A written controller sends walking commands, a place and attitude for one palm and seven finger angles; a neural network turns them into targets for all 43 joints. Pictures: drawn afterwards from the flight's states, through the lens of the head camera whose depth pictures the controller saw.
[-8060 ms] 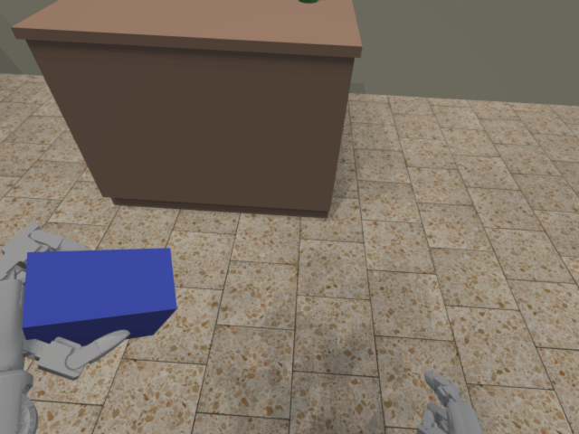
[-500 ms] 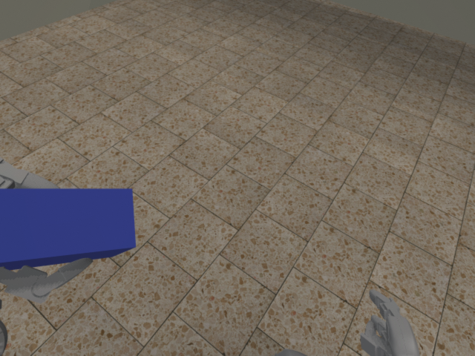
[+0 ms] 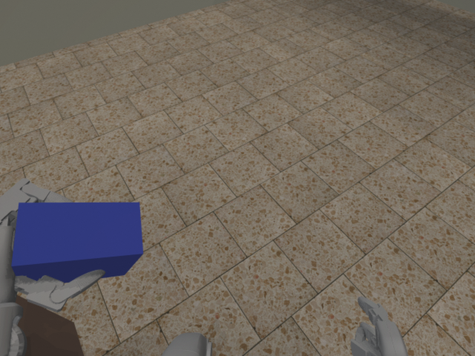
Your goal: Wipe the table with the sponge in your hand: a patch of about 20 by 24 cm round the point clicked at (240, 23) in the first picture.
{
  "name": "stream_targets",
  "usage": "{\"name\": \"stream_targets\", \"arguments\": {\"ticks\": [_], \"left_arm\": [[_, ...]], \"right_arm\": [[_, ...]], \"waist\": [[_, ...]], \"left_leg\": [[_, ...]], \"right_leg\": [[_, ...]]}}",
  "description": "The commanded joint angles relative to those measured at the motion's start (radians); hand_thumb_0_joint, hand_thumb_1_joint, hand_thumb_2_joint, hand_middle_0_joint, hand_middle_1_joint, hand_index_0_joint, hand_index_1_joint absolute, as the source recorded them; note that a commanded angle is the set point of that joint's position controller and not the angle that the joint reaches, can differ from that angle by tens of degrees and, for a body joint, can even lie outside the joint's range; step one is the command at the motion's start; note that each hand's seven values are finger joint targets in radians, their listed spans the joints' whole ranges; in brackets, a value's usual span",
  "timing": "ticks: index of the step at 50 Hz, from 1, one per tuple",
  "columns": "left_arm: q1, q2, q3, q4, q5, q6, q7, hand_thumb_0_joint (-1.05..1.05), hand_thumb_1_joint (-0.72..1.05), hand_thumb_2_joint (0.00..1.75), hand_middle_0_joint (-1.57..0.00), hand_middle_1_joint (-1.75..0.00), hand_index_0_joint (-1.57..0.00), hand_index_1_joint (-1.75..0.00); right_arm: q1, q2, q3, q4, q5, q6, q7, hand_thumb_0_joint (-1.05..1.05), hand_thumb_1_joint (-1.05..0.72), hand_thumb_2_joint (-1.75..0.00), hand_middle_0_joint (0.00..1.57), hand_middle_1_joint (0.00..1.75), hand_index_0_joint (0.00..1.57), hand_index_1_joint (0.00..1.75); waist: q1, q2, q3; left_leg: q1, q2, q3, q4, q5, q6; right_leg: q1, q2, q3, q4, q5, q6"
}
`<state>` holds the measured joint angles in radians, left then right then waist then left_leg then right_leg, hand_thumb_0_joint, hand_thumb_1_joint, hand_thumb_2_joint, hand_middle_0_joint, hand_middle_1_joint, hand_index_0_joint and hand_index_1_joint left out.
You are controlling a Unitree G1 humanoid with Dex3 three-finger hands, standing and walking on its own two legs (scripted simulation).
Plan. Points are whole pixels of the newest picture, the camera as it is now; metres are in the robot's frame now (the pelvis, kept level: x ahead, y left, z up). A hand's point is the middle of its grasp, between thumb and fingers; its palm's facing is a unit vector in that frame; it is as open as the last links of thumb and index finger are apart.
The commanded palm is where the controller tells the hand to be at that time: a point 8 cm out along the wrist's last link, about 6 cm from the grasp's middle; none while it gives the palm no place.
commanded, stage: turn to face it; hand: left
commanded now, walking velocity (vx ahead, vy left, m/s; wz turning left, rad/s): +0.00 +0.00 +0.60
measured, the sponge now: (98, 243) +0.23 +0.20 +0.13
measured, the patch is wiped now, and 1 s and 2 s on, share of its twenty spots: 0.00 0.00 0.00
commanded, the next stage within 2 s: none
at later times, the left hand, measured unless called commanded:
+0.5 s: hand out of the picture +0.05 +0.27 +0.17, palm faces +0.59 -0.63 -0.51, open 10.8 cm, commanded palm +0.00 +0.30 +0.17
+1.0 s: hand out of the picture -0.11 +0.25 +0.16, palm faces +0.78 -0.46 -0.43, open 10.8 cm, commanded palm -0.18 +0.25 +0.17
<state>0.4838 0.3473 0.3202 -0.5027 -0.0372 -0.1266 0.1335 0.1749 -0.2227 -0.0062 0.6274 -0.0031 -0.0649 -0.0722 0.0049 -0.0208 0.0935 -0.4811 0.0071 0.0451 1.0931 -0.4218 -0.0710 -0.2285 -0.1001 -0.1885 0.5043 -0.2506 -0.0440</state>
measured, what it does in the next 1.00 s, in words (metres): walks backwards, turning left: left foot, then right foot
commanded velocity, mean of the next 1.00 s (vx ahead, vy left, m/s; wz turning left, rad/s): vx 0.00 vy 0.00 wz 0.60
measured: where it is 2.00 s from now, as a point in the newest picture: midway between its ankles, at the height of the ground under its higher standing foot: outside the picture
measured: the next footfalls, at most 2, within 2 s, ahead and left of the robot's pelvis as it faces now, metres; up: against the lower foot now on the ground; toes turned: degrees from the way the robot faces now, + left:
left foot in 0.16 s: -0.03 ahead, +0.15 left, +0.00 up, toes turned +12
right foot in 0.52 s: +0.00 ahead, -0.10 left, +0.00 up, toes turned +14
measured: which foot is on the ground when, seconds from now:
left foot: up 0.00-0.14, down 0.16-0.52, up 0.54-0.90, down 0.92-1.00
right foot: down 0.00-0.16, up 0.18-0.50, down 0.52-0.90, up 0.92-1.00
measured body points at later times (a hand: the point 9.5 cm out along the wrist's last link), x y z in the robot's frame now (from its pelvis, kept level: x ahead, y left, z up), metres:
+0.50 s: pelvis -0.07 -0.02 -0.01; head -0.04 -0.03 +0.44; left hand +0.02 +0.30 +0.20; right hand +0.15 -0.14 -0.12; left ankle -0.07 +0.15 -0.74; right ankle -0.04 -0.12 -0.74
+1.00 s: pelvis -0.15 -0.07 -0.02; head -0.14 -0.04 +0.43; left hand -0.15 +0.27 +0.19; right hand +0.13 -0.17 -0.09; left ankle -0.24 +0.04 -0.74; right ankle -0.06 -0.13 -0.70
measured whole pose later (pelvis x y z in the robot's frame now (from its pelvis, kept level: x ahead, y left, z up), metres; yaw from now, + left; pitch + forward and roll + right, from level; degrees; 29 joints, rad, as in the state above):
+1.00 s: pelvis -0.15 -0.07 -0.02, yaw +35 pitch -1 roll +1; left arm 0.48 0.42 0.39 -0.59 -0.03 -0.19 0.14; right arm 0.20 -0.20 -0.04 0.58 0.00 -0.09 -0.05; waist -0.01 -0.07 0.07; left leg -0.23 0.02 0.03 0.60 -0.34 -0.02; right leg -0.49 -0.11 -0.12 0.99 -0.50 0.05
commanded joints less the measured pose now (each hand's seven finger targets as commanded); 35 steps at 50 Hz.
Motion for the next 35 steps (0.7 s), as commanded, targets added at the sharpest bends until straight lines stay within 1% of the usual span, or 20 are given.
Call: {"name": "stream_targets", "arguments": {"ticks": [1, 3, 6, 7, 8, 9, 10, 12, 14, 16, 21, 24, 25, 26, 27, 28, 29, 30, 31, 35], "left_arm": [[-0.028, 0.231, 0.198, -0.263, -0.013, -0.086, 0.058, 0.0, 0.1, 1.3, -1.2, -1.6, -1.2, -1.6], [0.011, 0.214, 0.197, -0.274, -0.015, -0.089, 0.064, 0.0, 0.1, 1.3, -1.2, -1.6, -1.2, -1.6], [-0.002, 0.195, 0.183, -0.302, -0.022, -0.095, 0.065, 0.0, 0.1, 1.3, -1.2, -1.6, -1.2, -1.6], [0.004, 0.193, 0.167, -0.328, -0.031, -0.103, 0.061, 0.0, 0.1, 1.3, -1.2, -1.6, -1.2, -1.6], [0.003, 0.205, 0.171, -0.372, -0.038, -0.122, 0.056, 0.0, 0.1, 1.3, -1.2, -1.6, -1.2, -1.6], [0.002, 0.207, 0.161, -0.368, -0.027, -0.14, 0.037, 0.0, 0.1, 1.3, -1.2, -1.6, -1.2, -1.6], [-0.008, 0.261, 0.207, -0.378, 0.006, -0.148, 0.028, 0.0, 0.1, 1.3, -1.2, -1.6, -1.2, -1.6], [-0.029, 0.254, 0.197, -0.425, 0.012, -0.158, 0.02, 0.0, 0.1, 1.3, -1.2, -1.6, -1.2, -1.6], [0.035, 0.192, 0.156, -0.384, -0.005, -0.136, 0.017, 0.0, 0.1, 1.3, -1.2, -1.6, -1.2, -1.6], [0.035, 0.177, 0.148, -0.362, -0.021, -0.119, 0.014, 0.0, 0.1, 1.3, -1.2, -1.6, -1.2, -1.6], [-0.015, 0.183, 0.156, -0.234, -0.034, -0.089, 0.003, 0.0, 0.1, 1.3, -1.2, -1.6, -1.2, -1.6], [-0.063, 0.181, 0.148, -0.212, -0.027, -0.073, -0.001, 0.0, 0.1, 1.3, -1.2, -1.6, -1.2, -1.6], [-0.096, 0.21, 0.155, -0.205, -0.015, -0.067, 0.005, 0.0, 0.1, 1.3, -1.2, -1.6, -1.2, -1.6], [-0.123, 0.274, 0.183, -0.204, -0.006, -0.055, 0.02, 0.0, 0.1, 1.3, -1.2, -1.6, -1.2, -1.6], [-0.153, 0.236, 0.161, -0.206, -0.033, -0.048, 0.028, 0.0, 0.1, 1.3, -1.2, -1.6, -1.2, -1.6], [-0.12, 0.24, 0.166, -0.187, -0.021, -0.046, 0.029, 0.0, 0.1, 1.3, -1.2, -1.6, -1.2, -1.6], [-0.106, 0.231, 0.162, -0.211, -0.02, -0.058, 0.024, 0.0, 0.1, 1.3, -1.2, -1.6, -1.2, -1.6], [-0.1, 0.224, 0.162, -0.226, -0.017, -0.071, 0.024, 0.0, 0.1, 1.3, -1.2, -1.6, -1.2, -1.6], [-0.093, 0.227, 0.164, -0.224, -0.013, -0.078, 0.026, 0.0, 0.1, 1.3, -1.2, -1.6, -1.2, -1.6], [-0.04, 0.236, 0.194, -0.226, -0.013, -0.088, 0.047, 0.0, 0.1, 1.3, -1.2, -1.6, -1.2, -1.6]], "right_arm": [[-0.094, -0.06, -0.034, -0.196, -0.018, -0.053, -0.023, 0.0, -0.9, -0.9, 0.2, 0.3, 0.2, 0.3], [-0.074, -0.055, -0.036, -0.21, -0.016, -0.05, -0.017, 0.0, -0.9, -0.9, 0.2, 0.3, 0.2, 0.3], [-0.016, -0.067, -0.049, -0.207, -0.012, -0.034, -0.008, 0.0, -0.9, -0.9, 0.2, 0.3, 0.2, 0.3], [-0.011, -0.085, -0.059, -0.209, -0.006, -0.034, -0.01, 0.0, -0.9, -0.9, 0.2, 0.3, 0.2, 0.3], [-0.036, -0.119, -0.065, -0.229, -0.005, -0.049, -0.006, 0.0, -0.9, -0.9, 0.2, 0.3, 0.2, 0.3], [-0.016, -0.13, -0.071, -0.219, 0.004, -0.061, 0.012, 0.0, -0.9, -0.9, 0.2, 0.3, 0.2, 0.3], [-0.028, -0.112, -0.06, -0.205, -0.006, -0.074, 0.017, 0.0, -0.9, -0.9, 0.2, 0.3, 0.2, 0.3], [-0.034, -0.111, -0.072, -0.181, 0.014, -0.096, 0.038, 0.0, -0.9, -0.9, 0.2, 0.3, 0.2, 0.3], [-0.018, -0.113, -0.068, -0.174, 0.021, -0.105, 0.047, 0.0, -0.9, -0.9, 0.2, 0.3, 0.2, 0.3], [-0.011, -0.109, -0.059, -0.171, 0.021, -0.106, 0.048, 0.0, -0.9, -0.9, 0.2, 0.3, 0.2, 0.3], [-0.021, -0.102, -0.045, -0.158, 0.016, -0.101, 0.031, 0.0, -0.9, -0.9, 0.2, 0.3, 0.2, 0.3], [-0.054, -0.085, -0.03, -0.162, 0.018, -0.091, 0.03, 0.0, -0.9, -0.9, 0.2, 0.3, 0.2, 0.3], [-0.053, -0.064, -0.024, -0.164, 0.022, -0.085, 0.028, 0.0, -0.9, -0.9, 0.2, 0.3, 0.2, 0.3], [-0.067, -0.046, -0.02, -0.186, 0.023, -0.081, 0.023, 0.0, -0.9, -0.9, 0.2, 0.3, 0.2, 0.3], [-0.053, -0.082, -0.044, -0.179, 0.027, -0.088, 0.022, 0.0, -0.9, -0.9, 0.2, 0.3, 0.2, 0.3], [-0.068, -0.079, -0.04, -0.17, 0.01, -0.081, 0.024, 0.0, -0.9, -0.9, 0.2, 0.3, 0.2, 0.3], [-0.09, -0.06, -0.029, -0.165, 0.006, -0.066, 0.023, 0.0, -0.9, -0.9, 0.2, 0.3, 0.2, 0.3], [-0.113, -0.05, -0.02, -0.166, 0.006, -0.058, 0.017, 0.0, -0.9, -0.9, 0.2, 0.3, 0.2, 0.3], [-0.131, -0.053, -0.019, -0.17, 0.006, -0.057, 0.007, 0.0, -0.9, -0.9, 0.2, 0.3, 0.2, 0.3], [-0.11, -0.063, -0.033, -0.186, -0.011, -0.05, -0.018, 0.0, -0.9, -0.9, 0.2, 0.3, 0.2, 0.3]], "waist": [[0.032, -0.115, -0.19], [0.036, -0.139, -0.218], [-0.021, -0.081, -0.278], [-0.032, 0.042, -0.278], [-0.023, 0.296, -0.255], [-0.01, 0.367, -0.214], [-0.023, 0.412, -0.192], [-0.017, 0.294, -0.193], [-0.019, 0.301, -0.166], [-0.022, 0.306, -0.15], [-0.009, 0.25, -0.16], [0.016, 0.178, -0.175], [0.016, 0.008, -0.183], [0.009, -0.262, -0.161], [0.013, -0.289, -0.177], [-0.002, -0.224, -0.148], [-0.002, -0.144, -0.141], [-0.003, -0.106, -0.142], [0.001, -0.092, -0.132], [0.014, -0.101, -0.176]], "left_leg": [[0.078, 0.021, 0.065, -0.254, -0.056, 0.023], [0.102, 0.028, 0.072, -0.39, -0.073, 0.032], [0.261, -0.01, 0.087, -0.66, 0.134, 0.039], [0.358, 0.056, 0.016, -0.713, 0.31, 0.066], [0.458, 0.263, -0.263, -0.736, 0.759, 0.168], [0.492, 0.404, -0.428, -0.715, 1.073, 0.257], [0.456, 0.408, -0.478, -0.699, 1.088, 0.304], [0.453, 0.315, -0.35, -0.664, 0.893, 0.27], [0.343, 0.236, -0.234, -0.698, 0.749, 0.219], [0.259, 0.214, -0.229, -0.73, 0.674, 0.208], [0.211, 0.231, -0.314, -0.719, 0.488, 0.224], [0.125, 0.172, -0.303, -0.619, 0.324, 0.174], [0.038, 0.097, -0.226, -0.478, 0.113, 0.121], [-0.13, -0.05, -0.071, -0.168, -0.134, 0.041], [-0.074, -0.042, -0.123, 0.061, -0.132, 0.024], [-0.069, -0.024, -0.121, 0.175, -0.068, 0.016], [-0.075, -0.009, -0.096, 0.238, -0.006, 0.002], [-0.078, 0.001, -0.072, 0.244, 0.017, -0.008], [-0.065, 0.008, -0.055, 0.211, 0.016, -0.01], [0.039, 0.021, 0.031, -0.105, -0.024, 0.009]], "right_leg": [[0.102, -0.263, 0.159, -0.168, 0.287, -0.078], [0.149, -0.279, 0.157, -0.111, 0.353, -0.08], [0.126, -0.244, 0.095, 0.088, 0.404, -0.004], [0.046, -0.191, 0.039, 0.259, 0.349, 0.038], [-0.201, -0.052, 0.014, 0.453, -0.044, 0.112], [-0.354, 0.011, 0.061, 0.573, -0.43, 0.12], [-0.441, -0.005, 0.129, 0.654, -0.437, 0.13], [-0.433, 0.005, 0.143, 0.626, -0.304, 0.129], [-0.319, 0.034, 0.111, 0.548, -0.208, 0.137], [-0.219, 0.06, 0.091, 0.464, -0.182, 0.145], [-0.064, 0.103, 0.095, 0.227, -0.215, 0.15], [0.121, 0.088, 0.108, -0.088, -0.044, 0.135], [0.189, -0.051, 0.219, -0.213, 0.035, 0.082], [0.2, -0.315, 0.535, -0.25, 0.149, -0.038], [0.079, -0.378, 0.566, -0.274, 0.135, -0.063], [0.021, -0.335, 0.521, -0.258, 0.107, -0.068], [0.01, -0.286, 0.395, -0.233, 0.122, -0.066], [0.021, -0.257, 0.27, -0.219, 0.162, -0.058], [0.015, -0.242, 0.219, -0.221, 0.186, -0.054], [0.081, -0.241, 0.161, -0.203, 0.224, -0.064]]}}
